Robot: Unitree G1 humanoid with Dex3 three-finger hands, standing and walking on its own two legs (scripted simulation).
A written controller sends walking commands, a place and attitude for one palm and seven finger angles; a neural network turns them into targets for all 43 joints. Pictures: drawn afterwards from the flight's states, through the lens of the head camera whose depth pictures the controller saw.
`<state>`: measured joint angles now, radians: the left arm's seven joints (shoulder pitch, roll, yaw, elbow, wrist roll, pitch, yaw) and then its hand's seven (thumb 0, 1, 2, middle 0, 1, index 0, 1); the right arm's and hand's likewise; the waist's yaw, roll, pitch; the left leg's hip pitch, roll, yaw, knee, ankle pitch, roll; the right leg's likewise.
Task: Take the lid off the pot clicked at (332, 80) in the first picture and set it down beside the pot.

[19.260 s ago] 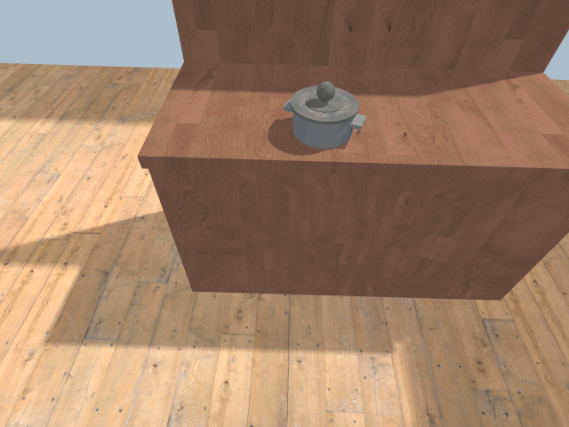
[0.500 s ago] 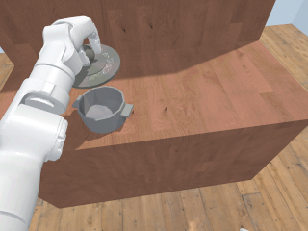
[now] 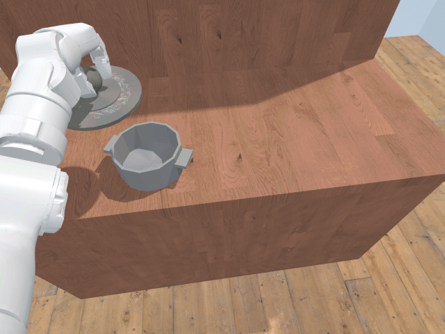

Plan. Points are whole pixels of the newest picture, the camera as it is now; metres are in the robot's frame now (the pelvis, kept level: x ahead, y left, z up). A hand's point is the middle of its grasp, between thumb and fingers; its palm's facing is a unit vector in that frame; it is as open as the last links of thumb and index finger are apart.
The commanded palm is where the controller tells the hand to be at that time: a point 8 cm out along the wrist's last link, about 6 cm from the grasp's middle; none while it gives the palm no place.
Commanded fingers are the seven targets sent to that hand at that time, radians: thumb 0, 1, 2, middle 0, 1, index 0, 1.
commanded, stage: move the lid sideways beside the pot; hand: left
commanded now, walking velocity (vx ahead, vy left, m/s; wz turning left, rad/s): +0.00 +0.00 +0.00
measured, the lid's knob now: (88, 80) +0.52 +0.22 +0.19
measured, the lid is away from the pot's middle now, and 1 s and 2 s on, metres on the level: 0.06 0.18 0.23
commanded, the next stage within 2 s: lower the lid onto the table in 1.52 s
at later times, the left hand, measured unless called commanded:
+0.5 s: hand (46, 83) +0.48 +0.26 +0.22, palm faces -0.28 -0.08 -0.96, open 7.3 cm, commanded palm +0.48 +0.27 +0.28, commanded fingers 0.00 0.74 0.88 -0.83 -1.05 -0.85 -1.07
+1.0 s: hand (8, 92) +0.46 +0.32 +0.21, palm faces -0.30 -0.10 -0.95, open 7.3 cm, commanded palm +0.47 +0.33 +0.28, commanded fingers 0.00 0.74 0.88 -0.83 -1.05 -0.85 -1.07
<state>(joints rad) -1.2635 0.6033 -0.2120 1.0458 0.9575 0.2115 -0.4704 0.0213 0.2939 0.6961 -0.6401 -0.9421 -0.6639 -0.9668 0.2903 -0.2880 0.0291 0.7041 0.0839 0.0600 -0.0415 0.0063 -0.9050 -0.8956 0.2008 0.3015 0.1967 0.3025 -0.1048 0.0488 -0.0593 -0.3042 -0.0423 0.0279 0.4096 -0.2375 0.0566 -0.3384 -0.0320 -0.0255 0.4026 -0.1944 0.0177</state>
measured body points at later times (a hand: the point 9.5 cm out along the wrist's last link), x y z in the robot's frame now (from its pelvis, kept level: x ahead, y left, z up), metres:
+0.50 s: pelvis +0.00 +0.01 +0.00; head +0.05 +0.00 +0.45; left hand +0.49 +0.26 +0.27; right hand +0.07 -0.25 -0.13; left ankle -0.03 +0.08 -0.74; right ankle +0.00 -0.13 -0.74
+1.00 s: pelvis +0.00 +0.01 +0.00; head +0.06 +0.01 +0.45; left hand +0.47 +0.32 +0.27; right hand +0.06 -0.27 -0.13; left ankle -0.03 +0.08 -0.74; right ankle +0.00 -0.13 -0.74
